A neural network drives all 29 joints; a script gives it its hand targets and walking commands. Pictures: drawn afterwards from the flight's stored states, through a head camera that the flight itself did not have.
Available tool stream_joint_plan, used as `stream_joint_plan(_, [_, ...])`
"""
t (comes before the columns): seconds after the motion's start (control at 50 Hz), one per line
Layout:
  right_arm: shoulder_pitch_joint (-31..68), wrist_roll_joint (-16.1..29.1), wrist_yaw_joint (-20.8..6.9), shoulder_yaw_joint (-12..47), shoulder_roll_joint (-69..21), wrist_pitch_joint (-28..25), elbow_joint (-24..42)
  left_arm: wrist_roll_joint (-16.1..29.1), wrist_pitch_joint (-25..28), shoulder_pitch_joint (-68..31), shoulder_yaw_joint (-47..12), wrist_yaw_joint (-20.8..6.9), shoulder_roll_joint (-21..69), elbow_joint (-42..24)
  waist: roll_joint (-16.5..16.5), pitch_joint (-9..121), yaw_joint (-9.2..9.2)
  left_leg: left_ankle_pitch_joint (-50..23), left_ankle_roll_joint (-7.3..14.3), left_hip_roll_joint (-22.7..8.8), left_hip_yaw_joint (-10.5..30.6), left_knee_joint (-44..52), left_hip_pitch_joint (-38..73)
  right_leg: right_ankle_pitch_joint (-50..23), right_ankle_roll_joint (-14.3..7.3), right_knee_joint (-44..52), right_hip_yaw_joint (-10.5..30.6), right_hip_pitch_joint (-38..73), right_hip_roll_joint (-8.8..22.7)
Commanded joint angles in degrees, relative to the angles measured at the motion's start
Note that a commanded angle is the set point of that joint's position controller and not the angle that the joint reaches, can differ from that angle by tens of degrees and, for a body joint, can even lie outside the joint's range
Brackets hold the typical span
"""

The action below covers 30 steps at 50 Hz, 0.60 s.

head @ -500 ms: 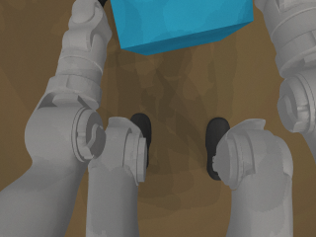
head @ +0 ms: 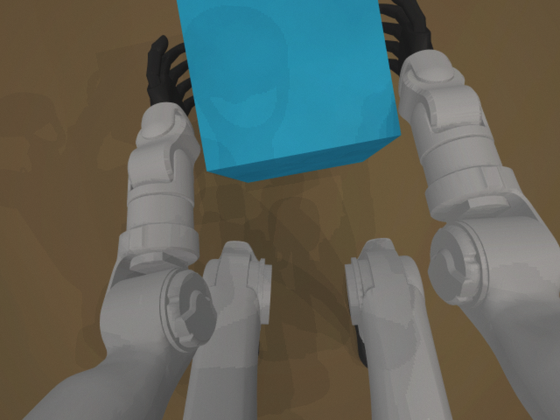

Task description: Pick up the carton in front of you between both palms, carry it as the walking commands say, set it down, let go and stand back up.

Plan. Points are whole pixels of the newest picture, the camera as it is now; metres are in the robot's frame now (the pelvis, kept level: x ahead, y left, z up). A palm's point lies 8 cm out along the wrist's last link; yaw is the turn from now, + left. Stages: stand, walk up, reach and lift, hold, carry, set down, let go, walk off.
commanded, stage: reach and lift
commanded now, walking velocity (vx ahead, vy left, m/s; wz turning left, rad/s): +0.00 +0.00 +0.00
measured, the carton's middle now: (291, 96) +0.53 +0.01 -0.15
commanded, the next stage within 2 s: none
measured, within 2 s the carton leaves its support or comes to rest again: neither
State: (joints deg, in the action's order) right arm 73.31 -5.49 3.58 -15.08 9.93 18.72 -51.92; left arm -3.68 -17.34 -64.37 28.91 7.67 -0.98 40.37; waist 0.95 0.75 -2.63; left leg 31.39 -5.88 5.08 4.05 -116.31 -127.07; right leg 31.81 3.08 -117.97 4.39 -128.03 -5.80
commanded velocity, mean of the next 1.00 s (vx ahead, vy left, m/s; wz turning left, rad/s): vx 0.00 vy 0.00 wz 0.00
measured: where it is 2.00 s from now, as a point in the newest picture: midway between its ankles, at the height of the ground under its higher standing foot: (307, 334)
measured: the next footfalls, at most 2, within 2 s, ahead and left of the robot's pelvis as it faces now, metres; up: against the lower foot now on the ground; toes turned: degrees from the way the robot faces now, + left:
none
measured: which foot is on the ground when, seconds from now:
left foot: down 0.00-1.00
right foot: down 0.00-1.00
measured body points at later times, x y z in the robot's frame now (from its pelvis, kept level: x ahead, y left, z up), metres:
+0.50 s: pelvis +0.01 +0.00 +0.12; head +0.25 -0.01 +0.50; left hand +0.49 +0.16 +0.06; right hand +0.51 -0.14 +0.06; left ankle +0.12 +0.14 -0.37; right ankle +0.11 -0.12 -0.37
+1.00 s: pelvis +0.06 +0.00 +0.26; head +0.19 +0.00 +0.69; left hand +0.45 +0.16 +0.22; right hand +0.45 -0.15 +0.22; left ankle +0.12 +0.14 -0.37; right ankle +0.11 -0.12 -0.37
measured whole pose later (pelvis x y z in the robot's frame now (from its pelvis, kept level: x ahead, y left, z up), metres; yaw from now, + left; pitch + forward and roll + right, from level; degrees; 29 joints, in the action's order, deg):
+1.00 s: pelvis +0.06 +0.00 +0.26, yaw -1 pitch +27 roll +0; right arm 33.7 -12.1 2.1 -20.4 -5.1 19.1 -36.9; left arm -11.5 -18.8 -31.5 23.4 3.0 7.2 33.4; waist 0.0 12.8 -1.3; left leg 24.9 -2.8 4.6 7.2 -65.7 -67.7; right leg 25.3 1.7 -66.2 6.7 -67.7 -5.1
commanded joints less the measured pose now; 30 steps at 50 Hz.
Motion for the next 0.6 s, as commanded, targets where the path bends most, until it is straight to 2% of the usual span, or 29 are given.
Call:
stream_joint_plan(0.0, [28.93, 1.88, -14.57, 15.68, -63.99, 0.00, 0.48, 1.46, -1.95, -41.60, -25.74, -16.60, 54.73, -0.47, -6.43, 56.95, -2.08, -7.67, 3.64, 4.28, -11.70, 14.39, 27.90, -7.05, -2.44, 17.10, -8.70, 33.26, -3.50])
stream_joint_plan(0.08, [29.29, -1.31, -15.29, 10.90, -63.44, 0.15, -1.50, -1.24, -2.51, -41.61, -22.94, -17.34, 55.82, 1.28, -5.21, 57.30, -1.45, -6.34, 3.66, 4.41, -11.02, 18.81, 30.66, -5.50, -2.77, 20.89, -8.69, 34.28, -3.80])
stream_joint_plan(0.18, [28.63, -2.42, -15.70, 9.90, -64.31, 0.51, -0.26, -1.35, -3.14, -41.06, -24.47, -18.13, 58.40, 0.63, -3.43, 62.48, -0.10, -7.34, 3.13, 4.64, -10.74, 23.00, 36.29, -6.51, -2.84, 24.98, -8.95, 38.96, -4.02])
stream_joint_plan(0.36, [23.71, 1.75, -16.46, 18.39, -70.54, 2.05, 7.94, 1.75, -4.62, -34.03, -32.20, -19.12, 63.79, -3.47, -3.11, 71.49, 0.16, -13.61, 2.71, 4.85, -10.32, 28.98, 47.66, -13.18, -1.82, 30.88, -9.14, 50.75, -4.14])
stream_joint_plan(0.48, [17.76, 3.76, -16.32, 22.93, -73.53, 2.21, 11.15, 3.13, -4.66, -27.01, -36.08, -19.37, 65.46, -4.61, -3.93, 69.00, -0.13, -15.76, 2.84, 4.93, -9.13, 33.47, 53.09, -15.62, -1.19, 35.57, -8.18, 56.78, -4.25])
stream_joint_plan(0.58, [12.04, 3.48, -15.63, 23.82, -74.54, 1.61, 11.56, 2.97, -4.08, -20.86, -37.00, -19.25, 66.19, -3.76, -3.86, 63.92, 0.19, -16.20, 2.99, 4.97, -7.89, 38.19, 57.49, -16.23, -1.12, 40.41, -6.99, 61.29, -4.32])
